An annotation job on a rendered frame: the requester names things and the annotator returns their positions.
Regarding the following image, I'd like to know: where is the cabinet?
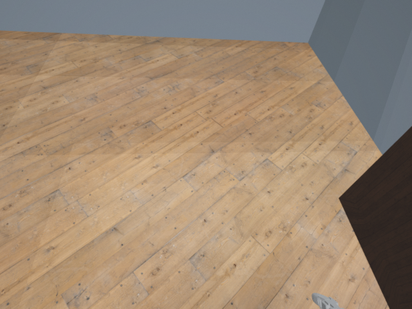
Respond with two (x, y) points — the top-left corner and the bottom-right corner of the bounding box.
(339, 126), (412, 309)

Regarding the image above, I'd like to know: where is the right robot hand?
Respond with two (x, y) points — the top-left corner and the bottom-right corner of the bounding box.
(312, 293), (344, 309)

